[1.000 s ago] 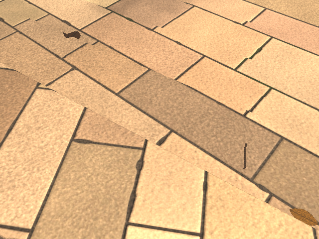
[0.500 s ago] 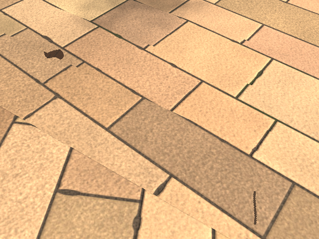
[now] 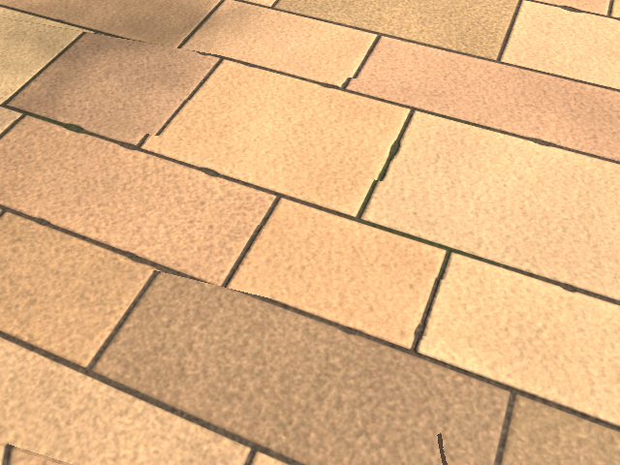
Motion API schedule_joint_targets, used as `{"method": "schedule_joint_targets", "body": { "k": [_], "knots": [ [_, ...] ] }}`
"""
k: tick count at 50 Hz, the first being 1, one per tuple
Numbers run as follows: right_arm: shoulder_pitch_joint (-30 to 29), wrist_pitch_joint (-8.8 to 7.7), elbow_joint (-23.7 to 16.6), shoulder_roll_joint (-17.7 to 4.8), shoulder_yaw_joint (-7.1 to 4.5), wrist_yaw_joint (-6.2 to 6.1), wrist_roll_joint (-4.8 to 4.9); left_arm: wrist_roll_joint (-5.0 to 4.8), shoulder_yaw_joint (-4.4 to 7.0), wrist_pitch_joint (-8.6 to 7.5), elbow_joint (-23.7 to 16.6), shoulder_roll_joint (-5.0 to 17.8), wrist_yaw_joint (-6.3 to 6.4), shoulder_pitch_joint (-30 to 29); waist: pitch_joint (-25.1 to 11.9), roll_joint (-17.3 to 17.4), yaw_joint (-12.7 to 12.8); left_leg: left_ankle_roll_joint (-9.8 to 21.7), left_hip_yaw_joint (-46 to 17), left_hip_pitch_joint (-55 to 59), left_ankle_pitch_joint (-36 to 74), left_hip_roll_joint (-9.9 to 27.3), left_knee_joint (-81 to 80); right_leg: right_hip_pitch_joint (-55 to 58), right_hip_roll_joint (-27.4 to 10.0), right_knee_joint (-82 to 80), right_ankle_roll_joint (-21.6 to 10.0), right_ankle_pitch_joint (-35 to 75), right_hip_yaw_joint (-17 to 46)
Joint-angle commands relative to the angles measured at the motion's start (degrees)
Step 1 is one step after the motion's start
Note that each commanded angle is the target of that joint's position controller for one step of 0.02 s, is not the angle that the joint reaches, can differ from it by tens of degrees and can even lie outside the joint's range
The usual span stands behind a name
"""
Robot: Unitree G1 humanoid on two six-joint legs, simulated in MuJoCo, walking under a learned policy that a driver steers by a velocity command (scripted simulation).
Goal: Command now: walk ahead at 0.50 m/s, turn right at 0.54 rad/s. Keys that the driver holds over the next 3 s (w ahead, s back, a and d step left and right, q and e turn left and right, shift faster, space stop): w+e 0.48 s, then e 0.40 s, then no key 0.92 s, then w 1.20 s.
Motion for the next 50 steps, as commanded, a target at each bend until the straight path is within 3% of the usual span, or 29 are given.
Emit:
{"method": "schedule_joint_targets", "body": {
  "k": [1, 4, 6, 9, 12, 16, 19, 20, 21, 22, 23, 24, 25, 26, 27, 29, 31, 34, 36, 39, 41, 42, 43, 44, 45, 46, 47, 48, 50],
  "knots": [
    [-2.67, -2.07, -6.08, -8.15, -2.12, -0.21, -0.97, 0.88, 1.31, -0.65, -3.53, 5.57, 0.71, 3.89, -8.18, -0.03, 0.68, 0.53, -5.3, -19.22, 5.88, 5.06, -1.57, 21.5, -15.77, -16.73, -12.03, 11.96, 24.23],
    [-2.6, -0.04, -7.34, -6.27, -2.18, -0.59, -1.6, 0.4, 1.61, -0.93, -4.04, 7.05, 1.39, 3.87, -5.46, -0.67, -1.12, -2.04, -4.0, -15.92, 8.06, 5.27, -10.94, 12.97, -13.93, -19.55, -12.25, 15.4, 20.23],
    [-7.15, 0.36, -9.27, -5.13, -1.75, -0.78, -2.01, 0.03, 2.24, -0.87, -3.78, 9.13, 2.25, 5.64, -3.79, -1.4, 0.01, -3.52, -3.07, -16.12, 15.13, 4.12, -19.81, 10.2, -12.17, -20.3, -11.31, 15.09, 17.61],
    [-12.69, -0.04, -11.03, -3.63, -1.07, -0.08, -1.83, -0.23, 2.54, -0.07, -3.52, 9.45, 2.78, 7.64, -3.55, -3.47, 2.43, -3.54, -2.08, -11.41, 28.44, 0.93, -32.86, 7.71, -8.58, -18.8, -8.1, 12.12, 14.41],
    [-14.9, -0.82, -12.24, -5.56, -1.64, 1.05, -0.96, -0.52, 2.32, 0.16, -2.96, 8.03, 3.05, 10.51, -4.15, -4.3, 3.74, -2.14, -5.03, -11.79, 35.04, 0.72, -36.36, 11.48, -9.6, -14.18, -6.93, 7.61, 17.76],
    [-19.29, -1.9, -14.65, -6.17, -1.64, 2.48, -0.77, -0.62, 2.37, 1.0, -3.07, 7.62, 4.08, 12.34, -2.67, -3.85, 4.83, -1.18, -7.09, -13.09, 31.29, -0.37, -45.05, 17.47, -10.45, -6.07, -6.06, -0.28, 24.63],
    [-13.46, -2.19, -13.41, -7.41, -2.44, 2.22, -0.3, -0.19, 2.66, 1.75, -3.57, 7.85, 4.43, 11.97, -3.52, -6.48, 1.98, 0.14, -6.24, -4.7, 25.63, -0.18, -46.48, 16.8, -10.02, 1.57, -4.34, 2.16, 27.05],
    [-12.4, -2.52, -12.74, -7.71, -2.77, 1.91, -1.14, -0.8, 2.21, 1.97, -3.59, 5.97, 3.96, 14.86, -6.1, -3.77, 2.64, 0.6, -3.88, 3.22, 25.45, -2.05, -48.19, 14.55, -6.57, 5.88, -2.85, 3.92, 25.04],
    [-7.14, -2.87, -12.19, -8.42, -3.52, 1.75, -2.43, -1.2, 1.85, 2.07, -4.47, 5.27, 3.51, 14.32, -10.3, 1.29, -0.89, 2.67, -9.7, 17.73, 23.93, 2.48, -44.97, 3.93, -3.49, 15.47, 0.46, 2.57, 19.82],
    [3.07, -2.78, -10.3, -12.86, -5.2, 1.37, -2.57, -1.91, 0.91, 1.61, -6.08, 3.89, 3.25, 18.11, -20.87, 18.43, -3.48, 11.82, -30.94, 36.86, 17.05, 16.42, -43.87, -11.77, 1.57, 35.09, 5.03, -11.74, 12.52],
    [6.43, -1.96, -10.5, -8.39, -3.95, 1.63, -1.33, -0.61, 0.51, 1.52, -6.95, 6.51, 3.19, 15.7, -21.25, 15.43, -5.93, 10.91, -35.46, 36.7, 9.08, 18.7, -46.65, -14.82, -2.3, 41.33, 5.41, -24.35, 13.05],
    [5.38, -1.15, -9.92, -8.17, -3.76, 1.47, -1.08, -0.77, 0.72, 1.52, -7.84, 6.74, 3.15, 11.51, -14.82, 11.78, -5.45, 9.77, -34.72, 31.59, -1.52, 18.02, -49.12, -18.15, -3.72, 44.35, 5.41, -20.82, 12.2],
    [0.93, -0.53, -10.85, -8.11, -3.68, 1.14, -1.78, -0.59, 0.77, 1.45, -8.54, 6.77, 3.41, 7.1, -7.06, 5.81, -4.87, 8.99, -30.15, 22.71, 5.63, 16.65, -51.41, -18.04, -5.09, 43.47, 5.73, -17.79, 10.42],
    [-2.08, -0.42, -11.26, -6.87, -3.09, 0.83, -2.39, -0.19, 1.08, 1.2, -9.58, 6.75, 3.44, 3.8, -2.37, 4.4, -4.17, 9.68, -25.19, 16.5, 21.17, 16.32, -51.82, -18.12, -6.05, 41.76, 5.89, -16.17, 9.79],
    [-2.24, -0.73, -10.85, -5.71, -2.59, 0.85, -2.57, -0.16, 1.14, 1.38, -9.68, 5.93, 3.51, 4.07, -1.9, 4.89, -2.8, 9.78, -20.3, 13.31, 35.63, 15.27, -51.71, -15.95, -7.35, 39.51, 6.02, -16.75, 9.16],
    [-2.22, -1.43, -9.84, -4.64, -2.49, 0.99, -2.27, 0.01, 1.06, 1.9, -9.94, 4.07, 3.47, 4.95, -3.46, 5.55, -1.69, 10.31, -13.05, 13.13, 49.29, 13.67, -51.72, -15.36, -8.3, 35.6, 6.13, -15.45, 7.34],
    [-3.53, -1.78, -9.35, -5.33, -2.8, 0.16, -1.61, 0.06, 1.08, 1.52, -10.13, 3.15, 2.81, 4.79, -4.1, 6.48, -0.68, 10.43, -7.92, 13.13, 50.69, 12.4, -53.39, -15.46, -8.54, 28.59, 6.14, -5.56, 6.61],
    [-5.9, 0.0, -8.8, -6.33, -3.05, -1.25, -1.24, 0.1, 0.4, 0.6, -9.95, 1.55, 1.08, 2.54, -4.94, 6.57, -0.8, 9.12, 1.34, 8.13, 44.45, 8.4, -54.82, -5.09, -6.51, 9.61, 6.13, 11.94, 2.64],
    [-5.09, 0.61, -7.98, -6.83, -3.23, -1.72, -0.33, 0.22, 0.53, 0.39, -10.62, 2.03, -0.39, 0.68, -5.41, 6.58, -1.17, 8.43, 2.78, 7.79, 39.55, 8.81, -54.11, -0.13, -6.04, 3.43, 5.56, 17.22, 2.88],
    [-5.87, 0.74, -7.94, -8.41, -4.08, -1.84, 1.02, 0.81, 1.83, 0.64, -11.36, 5.02, -1.74, 1.17, -4.37, 3.82, 0.72, 7.23, 3.21, 8.9, 36.74, 10.81, -49.26, 3.17, -6.06, -1.87, 3.6, 15.98, 3.79],
    [-6.03, 1.2, -8.28, -7.62, -4.12, -1.69, 0.92, 1.3, 3.56, 0.12, -9.09, 7.48, -1.56, 8.92, -6.83, -0.37, 4.71, 5.13, 6.15, 5.74, 35.83, 7.05, -35.17, 13.87, -2.79, -6.68, 1.26, 17.71, 1.35],
    [-5.23, 1.44, -9.39, -5.79, -3.54, -1.32, -0.12, 1.68, 4.67, -0.23, -8.29, 10.62, -0.51, 13.87, -8.52, -7.69, 6.74, 1.99, 7.89, -2.11, 19.94, 1.2, -19.77, 23.22, -6.07, -9.18, -2.61, 32.17, 6.58],
    [0.73, 1.88, -10.7, -1.76, -2.09, -0.68, -3.11, 2.8, 3.88, -0.16, -11.03, 13.6, 0.68, 12.3, -12.02, -18.5, 1.33, -1.69, 5.06, -17.4, -15.86, -5.22, 0.29, 33.93, -19.8, -1.78, -11.06, 61.15, 25.22],
    [4.81, 2.05, -11.05, -5.8, -1.83, 0.08, -1.64, 2.39, 3.35, 0.04, -12.57, 13.04, 0.69, 10.24, -22.27, -16.42, 1.69, -2.46, -4.52, -21.25, -15.23, -4.72, 8.52, 37.78, -26.24, -4.23, -18.6, 56.89, 34.35],
    [2.68, 2.91, -10.91, -9.7, -2.45, 0.17, -0.47, 1.3, 3.06, 0.79, -14.03, 11.06, 0.68, 5.55, -21.83, -9.91, 1.9, -2.44, -6.4, -21.86, -10.79, -1.89, 8.85, 34.51, -23.72, -5.15, -16.71, 46.14, 31.44],
    [1.11, 4.04, -10.86, -10.11, -2.54, -0.16, -0.66, 0.24, 2.41, 1.52, -14.18, 9.24, 0.76, 2.84, -18.99, -5.19, 1.18, -2.74, -5.95, -22.61, -7.3, 0.13, 6.21, 29.58, -21.35, -6.1, -13.65, 36.25, 28.45],
    [-1.04, 5.63, -10.22, -9.08, -2.49, -0.88, -1.19, 0.11, 1.43, 2.59, -14.16, 6.98, 0.96, 0.87, -16.7, 0.7, 0.73, -2.73, -5.1, -20.52, -4.24, 1.39, 1.78, 23.22, -18.78, -9.59, -9.92, 20.6, 26.71],
    [-1.04, 6.87, -10.9, -8.61, -2.32, -1.06, -0.66, 0.75, 1.8, 3.14, -14.09, 8.73, 1.05, 0.38, -14.41, -3.54, -0.48, -3.34, -4.76, -16.9, -3.4, 1.7, -2.1, 15.61, -19.09, -10.78, -10.79, 17.28, 27.38],
    [0.06, 7.78, -10.4, -7.49, -1.99, -1.1, -1.12, 1.93, 1.94, 3.65, -13.85, 9.18, 1.42, -1.25, -12.63, -6.36, -1.29, -4.27, -3.04, -10.82, -1.97, 1.08, -9.12, 8.18, -15.8, -11.64, -9.87, 16.71, 23.02]
  ]
}}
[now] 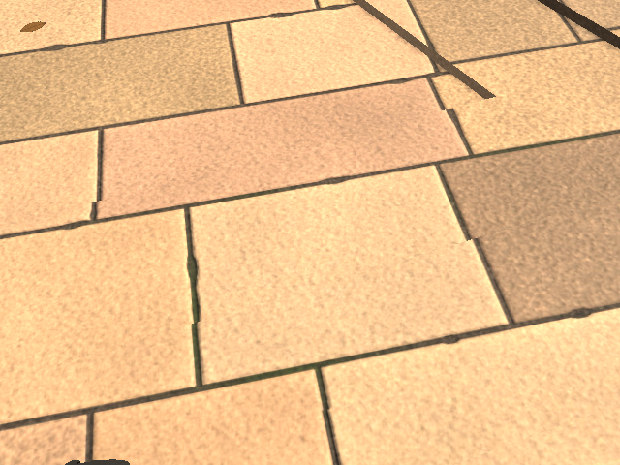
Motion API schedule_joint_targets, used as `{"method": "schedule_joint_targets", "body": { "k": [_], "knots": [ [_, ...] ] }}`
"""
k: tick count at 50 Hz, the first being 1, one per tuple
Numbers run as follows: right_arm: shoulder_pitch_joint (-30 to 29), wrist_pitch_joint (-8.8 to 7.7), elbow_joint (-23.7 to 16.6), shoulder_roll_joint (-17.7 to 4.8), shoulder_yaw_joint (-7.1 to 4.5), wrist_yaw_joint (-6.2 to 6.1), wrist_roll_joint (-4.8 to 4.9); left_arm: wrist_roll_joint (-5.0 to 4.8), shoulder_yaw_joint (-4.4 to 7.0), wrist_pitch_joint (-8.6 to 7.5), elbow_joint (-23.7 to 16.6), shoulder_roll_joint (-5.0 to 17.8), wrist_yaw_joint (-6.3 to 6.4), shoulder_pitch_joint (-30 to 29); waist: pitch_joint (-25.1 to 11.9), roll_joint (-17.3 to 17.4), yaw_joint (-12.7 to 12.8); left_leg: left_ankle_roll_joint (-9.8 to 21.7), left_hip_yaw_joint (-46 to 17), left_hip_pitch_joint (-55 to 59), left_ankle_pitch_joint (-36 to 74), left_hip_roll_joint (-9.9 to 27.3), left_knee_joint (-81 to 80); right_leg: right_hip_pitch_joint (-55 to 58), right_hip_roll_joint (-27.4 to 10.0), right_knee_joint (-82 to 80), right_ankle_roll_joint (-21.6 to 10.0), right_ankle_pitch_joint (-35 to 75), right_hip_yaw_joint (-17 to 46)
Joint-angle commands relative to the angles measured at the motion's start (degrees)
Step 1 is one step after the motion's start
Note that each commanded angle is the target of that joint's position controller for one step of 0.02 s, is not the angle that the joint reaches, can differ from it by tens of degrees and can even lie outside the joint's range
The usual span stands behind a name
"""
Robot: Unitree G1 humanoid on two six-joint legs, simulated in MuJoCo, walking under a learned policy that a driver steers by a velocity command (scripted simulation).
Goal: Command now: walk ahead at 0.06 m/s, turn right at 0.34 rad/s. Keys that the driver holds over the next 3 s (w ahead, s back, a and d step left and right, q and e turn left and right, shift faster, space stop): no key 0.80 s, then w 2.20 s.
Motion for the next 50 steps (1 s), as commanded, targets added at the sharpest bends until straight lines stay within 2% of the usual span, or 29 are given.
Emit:
{"method": "schedule_joint_targets", "body": {
  "k": [1, 3, 6, 8, 9, 10, 11, 12, 13, 14, 16, 19, 21, 25, 30, 36, 40, 41, 42, 43, 44, 45, 46, 47, 48, 50],
  "knots": [
    [6.91, 1.17, -1.64, -5.03, -1.19, -0.49, -0.38, 0.92, 2.81, 0.43, -3.86, 9.66, 1.11, -0.17, -14.42, -7.25, -1.51, -1.1, -0.03, 3.47, 2.73, 1.31, -7.61, 8.92, -14.94, -8.94, -11.07, 10.56, 15.81],
    [5.92, 0.9, -1.6, -3.92, -0.69, -0.39, -0.58, 0.69, 2.55, 0.52, -3.57, 9.13, 1.71, -0.5, -15.45, -7.18, -0.68, -0.87, -0.02, 6.88, 7.66, 1.33, -12.23, 7.39, -14.65, -8.74, -10.24, 10.19, 14.64],
    [3.75, 0.79, -2.57, -3.0, -0.28, 0.12, -0.49, 0.77, 1.81, 0.94, -2.82, 7.71, 1.92, -0.32, -14.41, -7.65, 0.05, 0.01, 0.09, 10.37, 10.18, 1.01, -19.0, 6.5, -14.43, -9.31, -9.07, -1.23, 15.29],
    [4.91, 0.55, -2.34, -2.06, -0.22, 0.75, -0.78, 0.6, 1.03, 1.16, -2.42, 6.11, 1.62, -1.05, -12.41, -8.01, -1.46, 1.5, 1.86, 16.21, 14.92, -0.01, -28.84, 3.81, -12.81, -8.54, -6.74, -10.96, 14.65],
    [5.74, 0.46, -2.1, -1.74, -0.18, 1.13, -1.4, 0.61, 0.53, 1.14, -1.53, 4.63, 1.5, 0.57, -11.42, -7.6, -1.85, 2.49, 2.57, 20.05, 17.25, -0.27, -34.08, 2.02, -11.07, -7.9, -4.32, -16.08, 13.56],
    [6.36, 0.29, -2.61, -3.61, -0.35, 1.27, -2.53, 0.92, -0.02, 0.89, -0.41, 2.92, 1.4, 3.08, -10.12, -4.69, -1.3, 4.37, -2.28, 22.89, 19.19, 4.54, -38.04, -0.64, -8.38, -4.87, -0.87, -21.08, 11.45],
    [3.83, 0.25, -3.57, -7.91, -1.03, 1.08, -2.95, 0.88, 0.1, 0.51, 0.0, 2.63, 1.24, 7.0, -7.76, 4.26, 2.66, 8.11, -9.58, 19.48, 17.18, 11.12, -41.39, -1.58, -2.98, -0.32, 2.42, -22.26, 4.92],
    [2.28, 0.15, -3.34, -6.01, -0.6, 1.15, -3.3, 0.53, 0.39, 0.13, -0.61, 3.58, 1.48, 4.3, -6.29, 10.12, 2.12, 10.61, -13.86, 9.71, 6.98, 12.95, -47.14, 5.35, -2.95, 1.49, 3.9, -17.08, 1.71],
    [-1.58, -0.26, -4.56, -3.59, 0.32, 1.07, -3.04, 0.63, 0.59, 0.11, -0.68, 4.09, 1.65, 2.16, -3.98, 9.17, 2.76, 8.69, -12.21, 6.53, 1.09, 10.35, -48.0, 9.52, -4.27, 0.66, 4.17, -11.49, 2.47],
    [-1.59, -0.65, -4.41, -3.31, 0.39, 0.93, -2.64, 1.06, 0.51, 0.39, -0.15, 3.41, 1.86, 1.02, -3.73, 8.06, 2.2, 6.52, -9.75, 5.68, -0.79, 8.08, -47.49, 12.17, -4.45, 0.01, 4.24, -8.09, 2.65],
    [0.47, -1.47, -3.79, -4.04, 0.36, 0.77, -1.98, 1.52, 0.58, 1.06, 0.54, 3.24, 2.0, 2.06, -3.05, 7.56, 1.89, 5.15, -7.86, 5.5, -1.29, 6.64, -47.56, 14.19, -5.31, -0.82, 3.87, -6.45, 3.87],
    [3.04, -1.54, -3.52, -3.23, 0.72, 0.45, -1.59, 0.97, 0.64, 0.83, 2.08, 3.33, 1.98, 3.34, -1.66, 2.99, 1.0, 5.0, -5.78, 7.96, 1.02, 5.05, -45.93, 12.07, -5.75, -1.99, 3.21, -7.54, 4.37],
    [4.02, -1.59, -3.45, -3.18, 0.72, 0.34, -1.42, 1.06, 0.62, 0.42, 2.8, 2.97, 2.06, 3.17, -2.37, 0.64, 0.34, 5.41, -5.08, 10.25, 4.78, 4.59, -44.44, 11.68, -6.03, -2.49, 3.66, -5.95, 4.66],
    [5.0, -1.69, -3.38, -2.77, 0.74, 0.41, -1.08, 0.86, 0.67, 0.03, 4.25, 2.88, 2.39, 3.59, -4.75, -1.74, -0.17, 5.95, -3.78, 13.58, 12.44, 3.73, -42.23, 12.94, -6.46, -2.34, 4.14, -1.58, 5.0],
    [5.28, -1.75, -3.14, -2.15, 0.81, 1.01, -0.87, 0.54, 0.8, 0.32, 5.9, 3.41, 3.0, 4.23, -6.41, -2.3, -0.16, 5.92, -2.29, 15.15, 19.04, 2.7, -40.85, 15.29, -7.01, -1.36, 3.86, 3.96, 5.39],
    [5.86, -1.71, -2.11, -2.05, 0.78, 1.21, -0.7, 0.3, 0.83, 0.9, 8.08, 3.83, 3.67, 4.35, -6.26, -1.55, 0.01, 5.61, -1.56, 15.82, 22.92, 2.15, -40.74, 16.78, -7.27, -0.91, 3.77, 6.6, 5.44],
    [6.24, -1.65, -1.2, -2.22, 0.71, 1.11, -0.58, 0.16, 0.83, 1.16, 9.94, 3.93, 3.97, 4.14, -5.7, -1.21, 0.1, 5.55, -1.58, 16.13, 24.08, 2.11, -41.22, 17.38, -7.31, -1.16, 3.88, 7.1, 5.33],
    [7.18, -1.56, -0.51, -2.1, 0.72, 1.03, -0.61, 0.16, 0.71, 1.27, 10.87, 3.46, 4.01, 4.82, -6.7, -0.65, 0.08, 5.79, -1.61, 16.56, 18.76, 1.95, -42.39, 17.91, -6.5, -1.09, 3.95, 2.82, 4.32],
    [7.68, -1.37, -0.01, -2.68, 0.51, 0.89, -0.45, 0.03, 0.69, 1.39, 11.47, 3.27, 4.04, 4.73, -5.62, 0.56, -0.08, 6.6, -2.6, 16.08, 10.48, 2.15, -44.11, 16.6, -5.05, 0.0, 3.98, -4.12, 2.62],
    [8.2, -1.09, 0.22, -4.62, -0.16, 0.63, -0.06, -0.27, 0.85, 1.27, 11.76, 3.54, 4.03, 4.18, -3.54, 2.94, -0.75, 8.55, -5.57, 16.29, 0.17, 3.52, -46.46, 12.5, -2.93, 3.19, 3.99, -12.78, -0.17],
    [9.52, -0.92, 0.5, -6.68, -0.8, 0.26, 0.35, -0.48, 0.89, 0.72, 10.98, 3.69, 3.88, 2.3, -0.47, 5.85, -1.73, 11.36, -11.92, 17.45, -9.66, 7.72, -50.13, 5.69, -2.22, 6.76, 3.91, -17.66, -2.28],
    [10.04, -0.96, 0.53, -8.35, -1.31, -0.17, 0.75, -0.95, 0.92, -0.31, 9.63, 4.11, 3.59, -0.53, 3.35, 7.27, -2.45, 14.32, -18.8, 18.49, -14.98, 13.29, -53.89, -0.89, -3.6, 9.18, 3.33, -18.38, -3.46],
    [11.39, -1.35, 0.93, -9.05, -1.64, -0.62, 0.81, -1.44, 0.74, -1.57, 8.42, 3.93, 3.21, -3.81, 6.08, 7.47, -3.67, 16.45, -23.63, 18.89, -14.32, 16.79, -55.93, -4.76, -5.71, 11.72, 2.65, -18.41, -2.4],
    [12.55, -1.92, 1.42, -9.15, -1.77, -0.87, 0.54, -1.78, 0.78, -2.62, 7.95, 3.9, 2.71, -5.14, 6.84, 7.16, -4.14, 17.58, -25.23, 21.64, -10.09, 18.51, -56.39, -8.55, -7.41, 14.32, 2.0, -20.11, -1.18],
    [12.98, -2.42, 1.67, -8.87, -1.85, -0.91, 0.48, -1.85, 0.8, -3.51, 7.95, 3.95, 2.12, -5.36, 6.25, 6.6, -4.21, 17.82, -24.66, 25.15, -5.18, 19.04, -55.99, -11.23, -8.73, 15.05, 1.35, -21.46, -0.63],
    [11.88, -2.62, 1.51, -8.37, -1.92, -0.58, 1.31, -2.0, 0.59, -4.73, 8.68, 3.55, 0.98, -4.81, 3.72, 4.96, -3.52, 16.03, -18.89, 27.84, 2.95, 16.47, -54.86, -8.03, -9.09, 9.2, 0.52, -19.81, -1.93]
  ]
}}
Over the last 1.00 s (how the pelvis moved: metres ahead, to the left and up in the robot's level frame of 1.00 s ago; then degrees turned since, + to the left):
0.47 -0.03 -0.04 -34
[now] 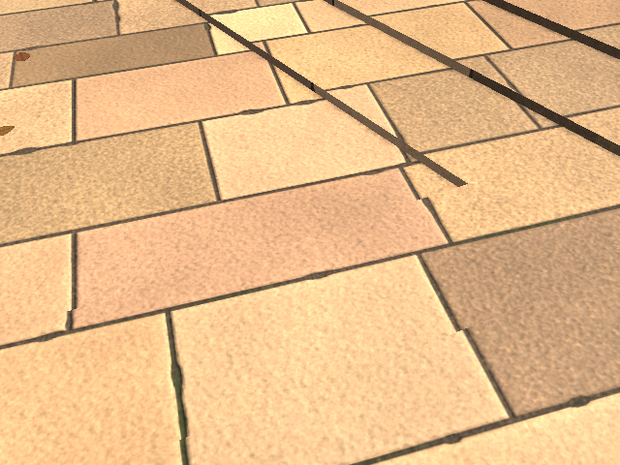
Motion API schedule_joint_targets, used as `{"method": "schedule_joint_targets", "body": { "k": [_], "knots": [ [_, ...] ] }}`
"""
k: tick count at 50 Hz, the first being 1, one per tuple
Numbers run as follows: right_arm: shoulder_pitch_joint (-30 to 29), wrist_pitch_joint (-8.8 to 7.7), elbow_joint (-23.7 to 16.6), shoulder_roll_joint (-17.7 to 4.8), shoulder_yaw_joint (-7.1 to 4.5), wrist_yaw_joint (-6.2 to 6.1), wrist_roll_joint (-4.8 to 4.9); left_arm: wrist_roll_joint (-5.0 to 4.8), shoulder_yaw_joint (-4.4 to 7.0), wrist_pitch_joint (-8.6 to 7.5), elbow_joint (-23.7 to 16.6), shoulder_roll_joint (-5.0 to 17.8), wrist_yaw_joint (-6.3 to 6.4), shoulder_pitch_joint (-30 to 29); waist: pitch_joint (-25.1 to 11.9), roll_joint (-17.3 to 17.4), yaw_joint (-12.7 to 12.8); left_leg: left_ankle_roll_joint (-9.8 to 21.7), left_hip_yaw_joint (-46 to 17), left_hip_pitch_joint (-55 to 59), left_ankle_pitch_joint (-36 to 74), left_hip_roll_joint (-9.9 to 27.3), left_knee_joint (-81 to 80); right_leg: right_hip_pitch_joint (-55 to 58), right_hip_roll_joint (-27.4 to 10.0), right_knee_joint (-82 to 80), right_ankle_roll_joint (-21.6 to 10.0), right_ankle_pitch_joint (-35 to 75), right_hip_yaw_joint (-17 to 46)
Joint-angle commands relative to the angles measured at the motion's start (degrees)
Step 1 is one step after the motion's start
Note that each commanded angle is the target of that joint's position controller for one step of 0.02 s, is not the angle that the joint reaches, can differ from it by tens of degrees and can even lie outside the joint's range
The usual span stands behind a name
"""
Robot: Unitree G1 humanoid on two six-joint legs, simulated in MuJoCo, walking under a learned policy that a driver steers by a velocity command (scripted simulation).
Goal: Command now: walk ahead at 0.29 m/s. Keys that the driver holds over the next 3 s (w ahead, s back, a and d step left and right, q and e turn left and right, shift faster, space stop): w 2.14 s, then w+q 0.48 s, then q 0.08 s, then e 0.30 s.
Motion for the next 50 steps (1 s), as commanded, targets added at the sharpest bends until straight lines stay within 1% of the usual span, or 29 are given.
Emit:
{"method": "schedule_joint_targets", "body": {
  "k": [1, 3, 4, 5, 6, 7, 8, 9, 11, 13, 15, 18, 21, 25, 27, 29, 30, 31, 32, 33, 34, 35, 36, 37, 38, 40, 42, 46, 50],
  "knots": [
    [-0.95, -0.89, -2.79, -10.49, -2.89, -0.05, 0.97, -0.31, 0.67, -3.36, -5.05, 4.41, -1.54, -8.32, 6.71, 5.25, -0.84, 10.5, -17.31, 1.75, -0.89, 15.93, -15.25, -8.66, -1.97, -6.31, -1.27, 3.35, -0.83],
    [-2.85, -0.31, -2.87, -10.78, -3.03, 0.35, 1.49, 0.07, 1.2, -3.37, -1.46, 4.64, -2.1, -0.98, 3.08, 4.94, 3.21, 8.2, -10.5, -7.08, 4.7, 11.74, -10.86, 9.18, 2.07, -12.59, -0.61, 14.5, -4.85],
    [-3.11, -0.4, -2.93, -9.49, -2.6, 0.5, 1.09, 0.0, 2.03, -3.12, 0.63, 6.04, -2.05, 4.68, 0.41, 4.43, 5.83, 6.78, -8.17, -11.68, 8.59, 9.97, -6.23, 18.3, 2.9, -12.14, -1.01, 15.1, -4.5],
    [-4.76, -0.78, -3.68, -6.67, -1.63, 0.71, 0.5, -0.21, 3.17, -3.04, 2.13, 9.14, -1.52, 11.9, -2.47, -0.01, 9.51, 3.5, -3.37, -17.8, 9.91, 6.25, 6.12, 26.87, -3.05, -15.61, -3.69, 10.08, 3.82],
    [-4.39, -1.84, -6.7, -2.71, -0.44, 0.67, 0.09, 0.03, 4.61, -3.03, 2.52, 16.42, -1.3, 17.21, -5.97, -16.01, 9.83, -0.88, 2.39, -30.1, -1.61, -1.44, 27.13, 34.82, -17.66, -24.93, -12.54, -0.4, 29.77],
    [-5.66, -2.84, -7.18, -6.35, -1.5, 0.44, 0.99, 0.64, 3.24, -3.67, 2.12, 13.02, -1.58, 15.63, -4.46, -13.25, 9.45, -0.49, -5.08, -37.05, -11.77, -1.09, 37.4, 32.69, -20.9, -29.77, -16.23, -7.01, 40.44],
    [-4.98, -3.57, -7.25, -8.55, -2.16, 0.81, 2.25, 0.63, 2.18, -4.1, 1.08, 10.39, -1.58, 10.85, 0.94, -10.25, 6.82, 1.26, -6.73, -41.19, -7.73, 2.47, 40.78, 29.69, -20.08, -29.93, -14.7, -8.7, 34.72],
    [-4.8, -3.84, -6.5, -8.61, -2.21, 0.97, 2.27, 0.7, 1.5, -4.34, -0.01, 8.46, -1.63, 7.58, 2.76, -8.0, 5.51, 2.31, -5.89, -41.05, -2.6, 4.76, 40.15, 27.0, -17.55, -30.33, -12.54, -5.36, 28.82],
    [-5.61, -3.73, -6.13, -8.1, -2.6, 1.34, 0.61, 0.93, 0.54, -4.27, -0.79, 6.84, -1.78, 4.42, 4.47, -5.13, 3.7, 2.24, -5.42, -38.03, 4.66, 7.87, 34.7, 21.9, -14.45, -32.14, -9.94, 6.08, 20.18],
    [-5.61, -3.13, -6.13, -6.22, -2.21, 2.03, 0.02, 0.96, 0.5, -4.14, -0.41, 7.49, -1.65, 4.84, 3.91, -5.07, 3.13, 0.69, -3.55, -35.31, 8.72, 7.97, 30.72, 19.63, -12.41, -33.33, -9.92, 16.11, 14.41],
    [-7.29, -2.79, -6.84, -5.85, -2.23, 2.09, -0.29, 1.1, 0.69, -4.41, 0.37, 8.82, -1.2, 5.9, 3.62, -3.79, 3.07, -1.06, -2.86, -35.81, 14.06, 7.95, 27.01, 19.09, -11.85, -33.72, -10.53, 24.34, 10.66],
    [-12.4, -3.36, -8.68, -4.87, -1.91, 2.31, -0.08, 0.67, 0.32, -4.28, 1.79, 8.75, -0.19, 7.0, 5.19, -3.98, 3.71, -2.26, -2.36, -33.19, 26.72, 6.99, 13.88, 15.62, -8.45, -33.52, -8.76, 25.8, 4.25],
    [-19.81, -3.86, -10.79, -2.71, -0.81, 3.22, 0.11, 0.24, 0.33, -3.99, 3.32, 9.38, 0.39, 10.62, 7.06, -3.99, 6.68, -2.07, -0.65, -27.34, 34.28, 4.71, 4.33, 12.34, -8.46, -33.75, -8.41, 20.92, 3.08],
    [-23.4, -4.2, -12.6, -4.11, -0.73, 4.83, 0.4, -0.31, 0.73, -3.19, 4.88, 9.76, 0.68, 12.31, 8.16, -3.23, 6.59, 0.63, -3.51, -30.83, 32.59, 5.37, -0.47, 20.19, -12.2, -27.46, -7.43, 21.34, 3.81],
    [-23.03, -4.26, -12.56, -4.72, -0.75, 5.26, 0.42, -0.01, 1.17, -2.32, 5.38, 10.46, 0.69, 13.18, 7.51, -3.2, 5.95, 1.74, -2.95, -30.31, 27.03, 4.89, -0.53, 23.97, -13.79, -24.09, -6.9, 27.15, 4.77],
    [-17.84, -4.17, -11.39, -7.01, -1.71, 4.76, 0.3, 0.22, 1.72, -1.53, 5.48, 12.18, 0.39, 12.79, 3.59, -3.92, 2.67, 3.58, -0.5, -22.69, 18.83, 2.17, 0.53, 26.79, -13.58, -15.84, -5.92, 44.13, 4.84],
    [-9.62, -4.1, -9.06, -9.09, -2.88, 4.12, 0.41, 0.53, 1.66, -1.08, 5.26, 12.52, 0.12, 11.87, -1.92, -3.72, -1.83, 5.2, 1.82, -11.79, 19.17, 0.24, -0.07, 25.69, -11.52, -6.2, -4.72, 51.92, 3.17],
    [0.62, -3.97, -6.52, -11.43, -3.7, 3.55, 0.1, 1.18, 0.88, -1.15, 4.39, 10.9, -0.06, 11.43, -9.0, -3.51, -6.3, 7.74, -2.61, 6.84, 22.12, 5.25, 4.69, 14.05, -9.12, 8.15, -3.24, 44.42, 2.37],
    [5.18, -3.67, -4.97, -16.62, -4.44, 3.47, -0.86, 2.73, -1.28, -2.23, 4.01, 2.53, -0.7, 20.32, -18.73, 13.33, -1.53, 14.31, -21.98, 30.14, 26.3, 18.32, 9.4, -7.2, 0.48, 29.96, -0.11, 2.88, 0.02],
    [9.69, -3.33, -3.3, -14.11, -4.12, 4.06, -0.14, 0.05, -1.91, -4.01, 5.01, 3.48, -1.07, 22.45, -26.46, 16.83, -3.89, 19.99, -43.35, 36.33, 12.5, 24.14, -2.7, -17.76, 5.06, 41.2, 0.94, -11.68, 7.52],
    [7.31, -3.13, -3.11, -10.82, -3.29, 3.8, 0.26, -1.97, -0.38, -5.01, 2.75, 9.01, -0.81, 13.68, -17.0, 9.08, -4.98, 16.41, -37.37, 30.85, 9.88, 21.57, -6.14, -23.4, 0.79, 41.39, 0.19, -8.63, 7.81],
    [1.37, -3.22, -4.06, -9.41, -2.75, 3.49, 0.03, -2.07, -0.24, -5.41, 0.49, 10.27, -0.41, 6.89, -8.92, 4.38, -4.02, 14.34, -29.75, 20.86, 16.17, 19.8, -7.63, -23.91, -1.93, 39.37, -0.01, -3.16, 5.19],
    [-2.74, -3.48, -4.8, -8.57, -2.34, 3.54, -0.64, -0.78, -0.11, -5.22, 0.26, 9.86, 0.07, 4.45, -4.17, -0.07, -1.92, 13.38, -24.71, 11.48, 24.59, 18.01, -8.74, -21.9, -4.06, 36.69, 0.42, 0.84, 4.0],
    [-4.9, -3.93, -5.04, -7.45, -2.09, 3.66, -1.44, 0.25, 0.15, -4.76, 0.33, 9.1, 0.13, 5.58, -3.36, 0.22, 0.48, 12.85, -20.38, 5.74, 31.15, 16.26, -9.56, -17.84, -6.33, 32.68, 0.36, 4.52, 4.79],
    [-5.5, -4.27, -4.58, -6.08, -1.8, 3.7, -1.65, 0.59, 0.05, -4.17, 0.52, 7.48, -0.12, 6.97, -3.66, 1.89, 2.02, 12.23, -17.82, 3.12, 34.09, 14.79, -10.58, -14.94, -7.46, 30.67, 0.2, 6.59, 5.4],
    [-5.03, -4.92, -2.98, -6.11, -1.82, 3.61, -0.73, 0.6, -0.19, -3.19, 0.06, 5.26, -0.08, 6.88, -1.27, 2.73, 3.28, 11.77, -12.76, -1.27, 35.78, 12.91, -13.9, -14.17, -8.43, 24.1, 0.65, 9.14, 4.3],
    [-4.04, -4.85, -1.74, -7.36, -2.09, 2.91, -0.65, 1.4, -0.49, -2.81, -1.93, 4.59, -0.04, 2.89, 0.78, 2.4, 3.07, 12.21, -9.55, -3.11, 39.32, 12.09, -15.89, -15.9, -8.39, 17.28, 1.94, 13.85, 2.88],
    [-1.57, -4.35, -0.02, -8.85, -2.28, 1.61, 0.01, 1.54, -1.26, -3.67, -5.63, 3.57, -1.02, -7.93, 3.29, 1.82, -0.01, 9.09, -3.29, -5.3, 35.16, 7.77, -18.39, -11.71, -5.15, -4.34, 1.47, 30.68, -0.2],
    [2.55, -3.92, 2.72, -9.18, -2.33, 1.25, 0.33, 0.74, -1.07, -4.22, -7.59, 4.85, -2.16, -12.82, 3.84, 1.41, -1.26, 9.04, -3.9, 1.24, 31.5, 10.52, -17.49, -11.15, -3.29, -9.21, -0.09, 34.94, 0.08]
  ]
}}
Over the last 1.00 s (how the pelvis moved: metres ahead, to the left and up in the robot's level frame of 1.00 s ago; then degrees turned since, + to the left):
0.11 0.05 0.01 -3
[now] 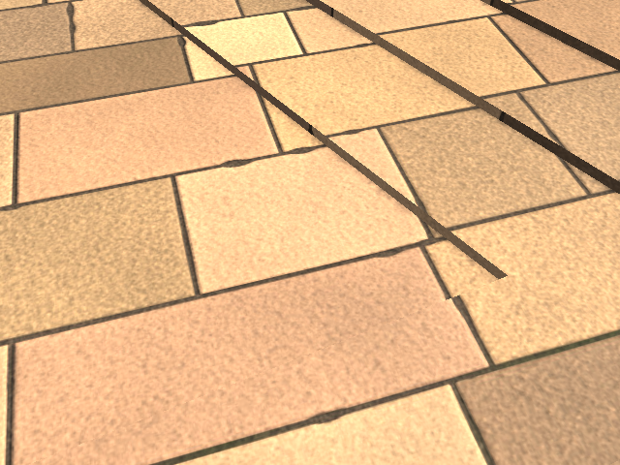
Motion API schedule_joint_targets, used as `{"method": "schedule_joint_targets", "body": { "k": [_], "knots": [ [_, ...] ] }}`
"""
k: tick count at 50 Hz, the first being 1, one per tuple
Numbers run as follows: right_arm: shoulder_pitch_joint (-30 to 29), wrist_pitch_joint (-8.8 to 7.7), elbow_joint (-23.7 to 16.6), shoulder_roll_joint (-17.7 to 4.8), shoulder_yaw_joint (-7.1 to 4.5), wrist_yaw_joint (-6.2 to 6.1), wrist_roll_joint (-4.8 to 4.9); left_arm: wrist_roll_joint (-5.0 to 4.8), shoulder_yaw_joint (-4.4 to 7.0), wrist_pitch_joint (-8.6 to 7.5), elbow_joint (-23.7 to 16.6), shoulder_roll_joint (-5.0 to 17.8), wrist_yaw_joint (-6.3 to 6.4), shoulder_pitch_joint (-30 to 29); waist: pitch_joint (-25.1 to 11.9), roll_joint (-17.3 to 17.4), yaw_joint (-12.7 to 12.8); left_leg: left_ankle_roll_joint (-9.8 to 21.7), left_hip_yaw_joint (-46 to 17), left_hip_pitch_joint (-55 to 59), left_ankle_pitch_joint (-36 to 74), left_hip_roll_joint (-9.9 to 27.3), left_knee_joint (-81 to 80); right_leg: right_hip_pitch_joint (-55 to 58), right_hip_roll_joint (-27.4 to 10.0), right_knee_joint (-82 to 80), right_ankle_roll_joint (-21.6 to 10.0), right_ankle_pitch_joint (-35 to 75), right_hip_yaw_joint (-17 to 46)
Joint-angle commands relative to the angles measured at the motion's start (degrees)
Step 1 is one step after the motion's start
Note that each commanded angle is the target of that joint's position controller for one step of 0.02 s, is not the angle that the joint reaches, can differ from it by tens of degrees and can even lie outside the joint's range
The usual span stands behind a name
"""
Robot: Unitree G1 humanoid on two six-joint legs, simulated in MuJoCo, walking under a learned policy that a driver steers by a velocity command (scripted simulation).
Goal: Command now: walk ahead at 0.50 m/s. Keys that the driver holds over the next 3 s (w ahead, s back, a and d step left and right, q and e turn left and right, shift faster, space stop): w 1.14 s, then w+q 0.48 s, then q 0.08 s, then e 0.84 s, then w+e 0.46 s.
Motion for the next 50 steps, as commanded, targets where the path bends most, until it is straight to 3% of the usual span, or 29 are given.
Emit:
{"method": "schedule_joint_targets", "body": {
  "k": [1, 3, 5, 6, 7, 8, 9, 10, 11, 12, 14, 16, 18, 20, 22, 25, 29, 31, 32, 33, 34, 35, 36, 37, 38, 39, 44, 47, 50],
  "knots": [
    [1.68, -0.03, -0.77, -8.32, -1.86, -0.85, 0.51, -0.4, 0.79, -1.22, -4.96, 4.21, -1.03, -4.96, 2.56, 4.91, 1.19, 5.67, -5.54, -1.09, 25.36, 17.33, -0.72, 2.82, 0.7, -4.04, -1.93, 3.5, 1.01],
    [3.16, 0.85, 0.04, -8.59, -2.03, -1.32, 0.18, -0.47, 1.03, -1.78, -5.66, 5.07, -2.04, -6.71, 2.88, 4.2, 1.02, 5.22, -6.36, 5.59, 27.34, 18.72, 3.49, -0.39, 1.46, -7.07, -3.22, 0.5, 0.68],
    [2.57, 1.57, -0.22, -9.96, -2.41, -1.45, -0.24, -0.38, 1.6, -1.97, -5.05, 6.38, -2.37, -3.98, 0.2, 5.59, 2.9, 4.89, -7.2, 7.52, 40.12, 19.27, 9.7, 5.44, 4.01, -6.75, -4.35, -7.0, -1.56],
    [1.54, 2.02, -0.58, -10.32, -2.43, -1.25, -0.56, -0.48, 2.51, -1.92, -3.64, 8.25, -2.18, 1.27, -3.43, 5.99, 5.85, 4.44, -6.71, 7.17, 47.82, 18.11, 16.85, 12.72, 5.75, -6.47, -5.56, -9.56, -3.14],
    [3.79, 2.11, -1.2, -7.42, -1.43, -0.63, -0.7, 0.19, 3.77, -2.25, -1.58, 11.17, -2.03, 8.86, -10.95, 3.01, 8.11, 2.11, -5.02, -3.43, 46.59, 14.48, 30.21, 31.95, 2.96, -4.58, -9.75, -3.88, -0.21],
    [6.07, 1.69, -1.4, -4.53, -0.03, -0.03, 0.03, 0.45, 4.98, -1.9, 0.43, 12.72, -1.8, 17.52, -19.7, -3.29, 10.44, -1.76, -1.91, -21.65, 29.1, 8.49, 48.45, 51.42, -6.75, -7.71, -16.25, -14.9, 17.44],
    [4.66, 0.71, -1.62, -4.26, 0.57, 0.24, 0.07, -0.49, 4.42, -1.46, 1.46, 11.08, -1.71, 20.75, -22.95, -10.44, 12.15, -2.07, -5.02, -32.15, -10.04, 3.5, 60.15, 59.45, -12.28, -11.89, -18.62, -21.24, 30.22],
    [-0.71, -0.27, -4.2, -8.5, -0.32, 0.24, 1.04, -1.0, 3.46, -1.25, 1.37, 9.33, -1.65, 18.57, -18.14, -9.53, 12.41, -0.71, -8.96, -37.89, -15.42, 5.84, 62.46, 57.28, -12.48, -13.58, -16.54, -20.88, 30.31],
    [-6.28, -0.91, -6.17, -9.41, -0.69, 0.03, 1.45, -0.82, 3.09, -1.04, 0.81, 8.12, -1.53, 14.57, -11.2, -4.01, 11.26, -0.23, -8.2, -40.49, -12.72, 8.26, 60.13, 50.5, -11.04, -15.46, -14.53, -19.53, 26.31],
    [-9.1, -1.17, -6.99, -8.83, -0.87, -0.15, 1.15, -0.27, 2.84, -0.98, 0.52, 7.22, -1.42, 10.97, -5.48, 0.67, 9.3, -0.39, -6.97, -40.57, -9.7, 10.09, 55.63, 42.84, -9.44, -17.46, -13.39, -14.94, 22.39],
    [-7.95, -0.46, -6.73, -6.06, -0.77, -0.17, 0.33, 0.67, 2.21, -1.19, 0.34, 5.41, -1.41, 8.04, -2.63, 0.41, 5.66, -1.22, -5.72, -35.09, -7.41, 11.94, 48.47, 33.3, -7.35, -20.86, -12.95, -9.99, 17.58],
    [-7.06, 0.31, -6.68, -3.75, -0.29, 0.2, -0.11, 0.44, 2.65, -1.36, 0.72, 6.98, -1.23, 7.42, -2.1, -0.58, 4.17, -2.17, -4.4, -31.93, -4.77, 12.89, 43.76, 27.82, -7.83, -24.39, -14.18, -10.63, 15.58],
    [-10.13, 0.29, -7.62, -4.08, -0.41, 0.28, -0.42, -0.22, 3.32, -1.8, 2.16, 8.68, -0.21, 8.58, -0.35, -0.72, 4.17, -3.18, -4.86, -33.05, 6.39, 13.55, 35.47, 26.04, -5.85, -26.08, -13.23, -11.48, 11.28],
    [-12.98, -0.1, -7.77, -3.47, 0.0, 0.72, -0.79, -0.71, 3.55, -1.48, 2.94, 9.16, 0.64, 8.24, -0.07, -1.44, 4.62, -3.3, -2.89, -27.9, 18.39, 11.48, 24.52, 22.89, -2.47, -25.33, -10.94, -10.92, 5.14],
    [-15.4, -0.19, -7.97, -3.92, -0.02, 1.29, -0.5, -0.86, 3.71, -1.6, 4.29, 9.43, 1.01, 10.05, -0.65, -1.71, 5.58, -3.53, -2.75, -23.76, 26.79, 10.08, 20.08, 21.99, -2.75, -24.67, -10.12, -13.03, 3.81],
    [-19.46, 0.07, -9.14, -5.34, -0.05, 2.02, 0.01, -1.37, 3.74, -1.73, 6.07, 9.17, 1.39, 11.78, 1.66, -0.67, 5.98, -2.34, -5.47, -26.57, 27.49, 11.64, 16.56, 25.88, -5.52, -21.0, -8.87, -17.5, 3.88],
    [-17.65, -0.05, -7.7, -6.63, -0.17, 2.65, 0.26, -0.51, 4.11, -0.53, 6.93, 10.01, 1.79, 12.82, 1.91, 1.32, 4.2, -1.27, -5.79, -26.05, 20.48, 13.02, 15.05, 30.12, -8.13, -12.65, -7.18, -18.29, 3.21],
    [-7.2, -0.03, -3.01, -9.08, -1.73, 2.26, -0.45, -0.15, 3.31, -0.15, 7.07, 7.36, 1.25, 12.89, -3.2, 5.83, -0.1, -0.08, -2.38, -11.59, 19.25, 10.64, 14.37, 25.94, -2.42, 3.77, -5.81, -14.58, -0.69],
    [-0.41, -0.09, -0.77, -12.34, -2.54, 2.22, -1.39, 0.8, 2.28, -0.5, 6.52, 3.57, 0.87, 15.98, -8.69, 17.29, -0.61, 3.11, -9.33, 1.07, 31.69, 17.91, 17.52, 15.41, 4.05, 26.21, -4.03, -31.84, -5.67],
    [0.13, 0.07, -2.13, -13.13, -1.51, 2.41, -1.36, 0.97, 1.32, -1.28, 7.0, 1.28, 0.47, 23.87, -11.66, 23.41, 3.3, 8.08, -22.88, 12.3, 37.25, 23.62, 20.4, 0.59, 7.1, 40.61, -2.63, -44.2, -0.18],
    [3.79, 0.32, -0.28, -15.0, -2.98, 2.64, -0.08, -1.64, 1.69, -1.96, 5.86, 4.08, 0.49, 24.07, -15.31, 22.29, 1.36, 12.92, -36.0, 14.51, 10.54, 28.02, 11.1, -7.22, 6.7, 43.9, -2.08, -42.25, 3.42],
    [0.99, -0.24, -0.98, -12.55, -2.42, 2.67, 0.21, -3.08, 2.5, -1.89, 3.99, 7.55, 1.12, 16.31, -10.08, 12.51, 0.8, 11.53, -37.0, 9.39, -3.3, 26.88, 6.24, -10.56, 2.98, 43.14, -2.18, -36.51, 3.29],
    [-4.31, -0.65, -2.5, -10.16, -1.6, 2.57, -0.6, -2.46, 2.82, -1.07, 2.48, 8.73, 1.98, 10.64, -5.56, 7.51, 1.01, 9.83, -33.68, 1.48, -2.43, 25.5, 4.31, -9.58, 0.61, 39.33, -1.72, -30.21, 2.84],
    [-8.05, -0.91, -3.15, -9.1, -1.07, 2.35, -1.46, -1.23, 2.89, -0.2, 2.69, 8.25, 2.44, 10.64, -3.4, 7.02, 3.04, 9.86, -30.16, -4.94, 5.02, 24.13, 3.82, -6.13, -1.02, 36.65, -0.73, -26.73, 3.34],
    [-9.49, -0.96, -3.15, -8.22, -1.02, 2.08, -1.49, -0.18, 2.94, 0.38, 2.79, 7.74, 2.35, 11.6, -3.22, 8.19, 4.25, 9.43, -27.04, -7.81, 9.37, 22.62, 3.23, -3.09, -2.07, 32.94, -0.05, -25.29, 3.87],
    [-9.26, -1.02, -2.8, -7.56, -0.92, 1.71, -1.55, 0.05, 2.94, 0.8, 2.89, 6.94, 2.18, 12.06, -3.61, 8.96, 4.8, 8.74, -24.34, -9.19, 10.03, 21.44, 2.09, -0.89, -2.83, 29.87, 0.14, -24.33, 4.15],
    [-3.91, -1.0, -0.19, -9.12, -1.7, -0.29, -0.49, 0.52, 2.24, 0.76, 0.23, 4.04, 1.64, 3.75, -2.51, 4.62, 2.37, 7.81, -15.11, -5.54, 21.43, 19.44, -1.75, -2.69, -2.31, 12.3, 0.76, -13.28, 2.54],
    [-1.52, -0.58, 1.5, -8.47, -1.51, -0.78, 0.04, -0.04, 1.7, 0.41, -1.13, 2.57, 0.88, -1.11, -1.59, 5.36, 0.82, 5.95, -8.97, -5.12, 23.37, 16.16, -2.62, 0.9, -0.02, 2.35, 0.63, -4.3, 0.3],
    [0.52, -0.37, 2.94, -8.06, -1.42, -0.72, 0.13, -0.55, 1.61, 0.12, -1.87, 2.94, 0.06, -4.44, -0.29, 5.82, -0.14, 6.01, -7.31, -3.86, 21.64, 16.37, -2.13, 2.92, 1.02, -0.37, 0.21, -0.62, -0.52]
  ]
}}
Over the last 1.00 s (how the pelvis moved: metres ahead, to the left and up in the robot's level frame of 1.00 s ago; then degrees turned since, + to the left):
0.52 0.04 -0.03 1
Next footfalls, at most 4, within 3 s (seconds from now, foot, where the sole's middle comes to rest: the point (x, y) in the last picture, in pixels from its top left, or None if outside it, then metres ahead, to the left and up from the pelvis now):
0.12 right None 0.27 -0.13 -0.78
0.62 left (241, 450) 0.53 0.13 -0.82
1.16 right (339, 323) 0.84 -0.11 -0.83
1.68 left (240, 246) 1.12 0.14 -0.85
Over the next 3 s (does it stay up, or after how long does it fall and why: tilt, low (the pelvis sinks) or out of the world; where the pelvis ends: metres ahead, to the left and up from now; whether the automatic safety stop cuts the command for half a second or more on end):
stays up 1.21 -0.02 -0.08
